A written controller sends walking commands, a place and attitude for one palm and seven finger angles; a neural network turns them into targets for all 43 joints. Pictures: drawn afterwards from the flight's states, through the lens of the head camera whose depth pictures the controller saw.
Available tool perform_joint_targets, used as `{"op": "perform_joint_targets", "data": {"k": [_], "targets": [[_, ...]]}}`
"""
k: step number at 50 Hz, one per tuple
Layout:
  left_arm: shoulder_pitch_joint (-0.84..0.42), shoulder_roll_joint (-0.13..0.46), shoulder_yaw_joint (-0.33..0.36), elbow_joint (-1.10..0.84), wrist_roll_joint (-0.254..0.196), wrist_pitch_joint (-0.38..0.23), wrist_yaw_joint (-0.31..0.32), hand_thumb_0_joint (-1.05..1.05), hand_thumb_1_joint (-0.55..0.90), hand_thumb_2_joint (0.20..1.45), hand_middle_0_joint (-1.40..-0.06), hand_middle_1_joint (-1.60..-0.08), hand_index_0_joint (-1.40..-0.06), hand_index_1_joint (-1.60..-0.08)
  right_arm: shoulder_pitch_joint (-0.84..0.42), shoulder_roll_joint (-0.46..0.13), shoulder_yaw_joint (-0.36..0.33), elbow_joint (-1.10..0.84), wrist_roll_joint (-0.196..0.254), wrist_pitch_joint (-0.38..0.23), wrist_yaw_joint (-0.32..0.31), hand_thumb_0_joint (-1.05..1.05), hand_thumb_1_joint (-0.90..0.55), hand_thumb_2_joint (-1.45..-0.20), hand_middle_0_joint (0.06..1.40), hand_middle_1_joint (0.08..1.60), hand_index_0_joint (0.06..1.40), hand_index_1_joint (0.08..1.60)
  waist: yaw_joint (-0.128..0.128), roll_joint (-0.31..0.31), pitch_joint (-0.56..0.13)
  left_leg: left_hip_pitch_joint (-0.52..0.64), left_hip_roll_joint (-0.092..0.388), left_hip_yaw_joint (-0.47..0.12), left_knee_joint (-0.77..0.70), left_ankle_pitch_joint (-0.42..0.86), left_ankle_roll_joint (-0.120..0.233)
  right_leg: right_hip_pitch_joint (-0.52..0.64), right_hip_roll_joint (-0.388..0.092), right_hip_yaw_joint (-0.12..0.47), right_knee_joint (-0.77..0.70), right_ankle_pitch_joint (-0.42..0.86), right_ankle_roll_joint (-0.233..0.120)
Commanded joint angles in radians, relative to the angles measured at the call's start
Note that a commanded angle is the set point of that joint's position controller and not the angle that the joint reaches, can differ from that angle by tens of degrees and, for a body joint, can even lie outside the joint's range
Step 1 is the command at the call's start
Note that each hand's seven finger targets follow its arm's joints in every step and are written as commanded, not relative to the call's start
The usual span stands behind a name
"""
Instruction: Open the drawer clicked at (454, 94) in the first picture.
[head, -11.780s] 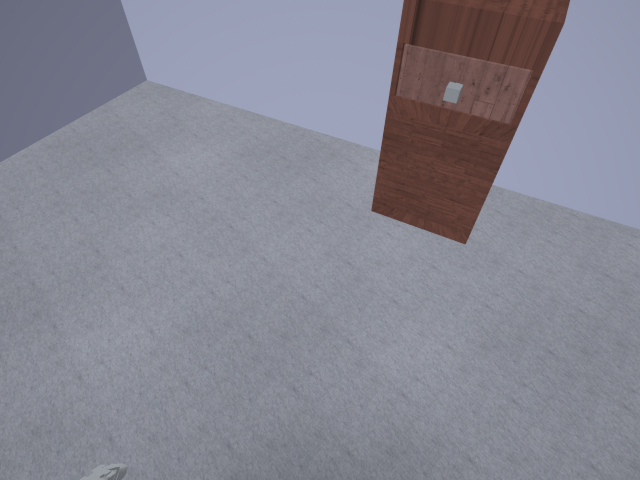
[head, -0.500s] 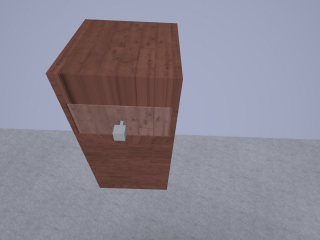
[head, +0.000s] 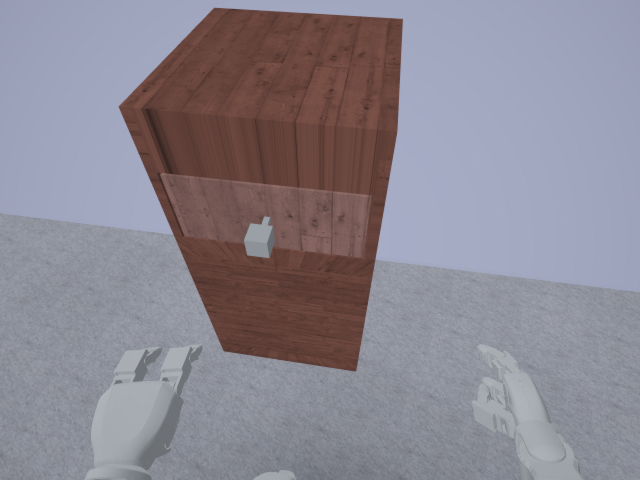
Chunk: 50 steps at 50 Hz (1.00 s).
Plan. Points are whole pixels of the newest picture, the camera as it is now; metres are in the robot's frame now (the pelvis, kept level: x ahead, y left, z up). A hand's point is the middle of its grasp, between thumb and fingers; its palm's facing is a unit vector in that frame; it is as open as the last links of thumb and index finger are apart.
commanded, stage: raise the hand with hooked fingers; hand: left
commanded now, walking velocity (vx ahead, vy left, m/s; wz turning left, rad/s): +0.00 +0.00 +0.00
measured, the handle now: (262, 233) +0.53 +0.21 -0.07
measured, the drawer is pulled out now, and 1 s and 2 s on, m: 0.00 0.00 0.00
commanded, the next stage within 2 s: move the hooked fingers above the handle in 1.36 s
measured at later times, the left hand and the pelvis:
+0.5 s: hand (178, 295) +0.31 +0.25 +0.05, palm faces +0.05 -0.09 -0.99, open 12.2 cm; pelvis +0.07 +0.00 +0.02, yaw +0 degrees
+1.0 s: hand (167, 224) +0.37 +0.27 +0.12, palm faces +0.04 -0.07 -1.00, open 13.8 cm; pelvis +0.06 +0.02 +0.03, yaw +2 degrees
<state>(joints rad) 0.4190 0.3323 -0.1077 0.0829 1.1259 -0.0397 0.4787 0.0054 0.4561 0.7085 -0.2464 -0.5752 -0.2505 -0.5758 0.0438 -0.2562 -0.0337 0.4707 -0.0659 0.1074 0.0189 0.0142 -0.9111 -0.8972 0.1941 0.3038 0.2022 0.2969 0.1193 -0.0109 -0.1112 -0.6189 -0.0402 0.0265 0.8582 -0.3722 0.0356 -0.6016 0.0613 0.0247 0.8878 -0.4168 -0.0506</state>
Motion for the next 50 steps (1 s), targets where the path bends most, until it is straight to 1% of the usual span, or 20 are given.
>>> {"op": "perform_joint_targets", "data": {"k": [1,3,6,8,10,11,14,16,18,20,22,25,29,31,33,36,37,41,48,50], "targets": [[-0.326,0.132,0.096,-0.324,-0.056,-0.035,0.057,0.000,0.247,0.620,-0.247,-0.720,-0.247,-0.720,-0.087,-0.070,-0.012,-0.112,-0.006,-0.051,-0.019,0.000,-0.900,-0.900,0.200,0.300,0.200,0.300,-0.108,0.069,-0.166,0.230,-0.014,-0.092,-0.024,0.083,0.014,-0.116,-0.014,0.164,-0.204,0.003,-0.031],[-0.309,0.118,0.071,-0.288,-0.080,-0.020,0.021,0.000,0.200,0.600,-0.250,-0.750,-0.250,-0.750,-0.085,-0.072,-0.006,-0.100,0.000,-0.052,-0.024,0.000,-0.900,-0.900,0.200,0.300,0.200,0.300,-0.108,0.045,-0.160,0.193,-0.014,-0.082,-0.047,0.090,0.018,-0.054,-0.015,0.131,-0.200,0.072,-0.020],[-0.222,0.123,0.070,-0.248,-0.097,0.040,-0.047,0.000,0.130,0.570,-0.255,-0.795,-0.255,-0.795,-0.081,-0.074,0.003,-0.097,0.010,-0.037,-0.025,0.000,-0.900,-0.900,0.200,0.300,0.200,0.300,-0.078,-0.006,-0.179,0.189,-0.014,-0.073,-0.094,0.159,0.015,0.061,-0.010,0.117,-0.212,0.203,-0.015],[-0.178,0.164,0.106,-0.246,-0.109,0.058,-0.088,0.000,0.083,0.550,-0.258,-0.825,-0.258,-0.825,-0.071,-0.070,0.011,-0.094,0.021,-0.032,-0.030,0.000,-0.900,-0.900,0.200,0.300,0.200,0.300,-0.056,-0.054,-0.185,0.174,-0.015,-0.065,-0.127,0.206,0.010,0.160,-0.018,0.120,-0.220,0.303,-0.008],[-0.157,0.194,0.138,-0.256,-0.110,0.053,-0.112,0.000,0.037,0.530,-0.262,-0.855,-0.262,-0.855,-0.069,-0.067,0.020,-0.086,0.022,-0.034,-0.032,0.000,-0.900,-0.900,0.200,0.300,0.200,0.300,-0.039,-0.060,-0.197,0.175,-0.017,-0.057,-0.147,0.259,0.007,0.227,-0.025,0.128,-0.218,0.408,-0.004],[-0.140,0.226,0.173,-0.269,-0.103,0.044,-0.113,0.000,0.013,0.520,-0.263,-0.870,-0.263,-0.870,-0.074,-0.069,0.023,-0.083,0.020,-0.038,-0.032,0.000,-0.900,-0.900,0.200,0.300,0.200,0.300,-0.024,-0.033,-0.196,0.182,-0.018,-0.058,-0.152,0.287,0.005,0.247,-0.023,0.142,-0.215,0.452,-0.008],[-0.133,0.214,0.185,-0.296,-0.108,0.022,-0.102,0.000,-0.057,0.490,-0.268,-0.915,-0.268,-0.915,-0.056,-0.063,0.015,-0.071,0.019,-0.043,-0.027,0.000,-0.900,-0.900,0.200,0.300,0.200,0.300,-0.026,-0.010,-0.196,0.205,-0.014,-0.053,-0.167,0.355,0.003,0.276,-0.032,0.124,-0.211,0.547,-0.005],[-0.160,0.233,0.220,-0.316,-0.110,0.021,-0.088,0.000,-0.103,0.470,-0.272,-0.945,-0.272,-0.945,-0.054,-0.070,0.007,-0.065,0.014,-0.042,-0.026,0.000,-0.900,-0.900,0.200,0.300,0.200,0.300,-0.025,-0.038,-0.217,0.216,-0.013,-0.053,-0.169,0.379,0.005,0.293,-0.033,0.124,-0.215,0.587,-0.002],[-0.194,0.223,0.213,-0.342,-0.116,0.021,-0.074,0.000,-0.150,0.450,-0.275,-0.975,-0.275,-0.975,-0.039,-0.072,-0.005,-0.056,0.017,-0.040,-0.024,0.000,-0.900,-0.900,0.200,0.300,0.200,0.300,-0.033,-0.002,-0.250,0.242,-0.014,-0.051,-0.171,0.409,0.003,0.301,-0.041,0.116,-0.208,0.608,0.000],[-0.197,0.216,0.208,-0.339,-0.129,0.030,-0.070,0.000,-0.197,0.430,-0.278,-1.005,-0.278,-1.005,-0.025,-0.077,-0.017,-0.047,0.021,-0.041,-0.023,0.000,-0.900,-0.900,0.200,0.300,0.200,0.300,-0.041,-0.006,-0.268,0.270,-0.011,-0.048,-0.172,0.455,0.004,0.309,-0.043,0.108,-0.210,0.651,0.006],[-0.223,0.202,0.182,-0.346,-0.137,0.048,-0.078,0.000,-0.243,0.410,-0.282,-1.035,-0.282,-1.035,-0.023,-0.082,-0.025,-0.043,0.029,-0.038,-0.025,0.000,-0.900,-0.900,0.200,0.300,0.200,0.300,-0.051,-0.001,-0.246,0.278,-0.008,-0.047,-0.179,0.457,0.004,0.310,-0.044,0.097,-0.218,0.639,0.006],[-0.269,0.218,0.172,-0.372,-0.145,0.067,-0.106,0.000,-0.313,0.380,-0.287,-1.080,-0.287,-1.080,-0.020,-0.093,-0.031,-0.036,0.034,-0.036,-0.024,0.000,-0.900,-0.900,0.200,0.300,0.200,0.300,-0.049,0.007,-0.271,0.333,0.000,-0.051,-0.190,0.554,0.004,0.313,-0.045,0.078,-0.222,0.657,0.013],[-0.298,0.237,0.169,-0.353,-0.154,0.094,-0.152,0.000,-0.407,0.340,-0.293,-1.140,-0.293,-1.140,-0.020,-0.093,-0.029,-0.036,0.044,-0.028,-0.028,0.000,-0.900,-0.900,0.200,0.300,0.200,0.300,-0.047,0.007,-0.241,0.360,0.007,-0.049,-0.211,0.596,0.004,0.336,-0.045,0.055,-0.240,0.656,0.017],[-0.360,0.274,0.192,-0.339,-0.150,0.108,-0.171,0.000,-0.453,0.320,-0.297,-1.170,-0.297,-1.170,-0.029,-0.098,-0.022,-0.034,0.049,-0.019,-0.029,0.000,-0.900,-0.900,0.200,0.300,0.200,0.300,-0.043,0.007,-0.237,0.366,0.004,-0.048,-0.226,0.579,0.001,0.342,-0.042,0.058,-0.255,0.635,0.015],[-0.421,0.269,0.176,-0.322,-0.152,0.122,-0.193,0.000,-0.500,0.300,-0.300,-1.200,-0.300,-1.200,-0.028,-0.092,-0.018,-0.032,0.055,-0.010,-0.031,0.000,-0.900,-0.900,0.200,0.300,0.200,0.300,-0.050,0.008,-0.217,0.375,0.006,-0.045,-0.243,0.563,0.000,0.341,-0.042,0.043,-0.270,0.608,0.015],[-0.504,0.309,0.192,-0.305,-0.158,0.133,-0.227,0.000,-0.500,0.300,-0.300,-1.200,-0.300,-1.200,-0.027,-0.095,-0.013,-0.034,0.058,0.002,-0.035,0.000,-0.900,-0.900,0.200,0.300,0.200,0.300,-0.047,0.015,-0.226,0.399,0.005,-0.045,-0.260,0.575,-0.001,0.366,-0.041,0.039,-0.287,0.599,0.014],[-0.524,0.288,0.167,-0.302,-0.162,0.137,-0.242,0.000,-0.500,0.300,-0.300,-1.200,-0.300,-1.200,-0.028,-0.092,-0.012,-0.037,0.060,0.005,-0.036,0.000,-0.900,-0.900,0.200,0.300,0.200,0.300,-0.053,0.026,-0.224,0.406,0.006,-0.042,-0.263,0.572,0.003,0.371,-0.043,0.035,-0.294,0.606,0.015],[-0.628,0.315,0.165,-0.270,-0.170,0.138,-0.297,0.000,-0.500,0.300,-0.300,-1.200,-0.300,-1.200,-0.028,-0.093,-0.005,-0.034,0.063,0.020,-0.040,0.000,-0.900,-0.900,0.200,0.300,0.200,0.300,-0.058,0.047,-0.212,0.434,0.007,-0.045,-0.283,0.580,-0.002,0.367,-0.039,0.021,-0.317,0.562,0.014],[-0.809,0.350,0.160,-0.214,-0.186,0.109,-0.380,0.000,-0.500,0.300,-0.300,-1.200,-0.300,-1.200,-0.019,-0.092,0.004,-0.026,0.072,0.037,-0.048,0.000,-0.900,-0.900,0.200,0.300,0.200,0.300,-0.069,0.036,-0.193,0.448,0.011,-0.053,-0.316,0.528,-0.002,0.364,-0.036,0.004,-0.355,0.482,0.012],[-0.744,0.340,0.164,-0.184,-0.192,0.093,-0.393,0.000,-0.500,0.300,-0.300,-1.200,-0.300,-1.200,-0.010,-0.092,0.001,-0.031,0.071,0.035,-0.044,0.000,-0.900,-0.900,0.200,0.300,0.200,0.300,-0.054,0.031,-0.188,0.448,0.014,-0.057,-0.323,0.547,-0.005,0.363,-0.033,-0.001,-0.358,0.468,0.010]]}}
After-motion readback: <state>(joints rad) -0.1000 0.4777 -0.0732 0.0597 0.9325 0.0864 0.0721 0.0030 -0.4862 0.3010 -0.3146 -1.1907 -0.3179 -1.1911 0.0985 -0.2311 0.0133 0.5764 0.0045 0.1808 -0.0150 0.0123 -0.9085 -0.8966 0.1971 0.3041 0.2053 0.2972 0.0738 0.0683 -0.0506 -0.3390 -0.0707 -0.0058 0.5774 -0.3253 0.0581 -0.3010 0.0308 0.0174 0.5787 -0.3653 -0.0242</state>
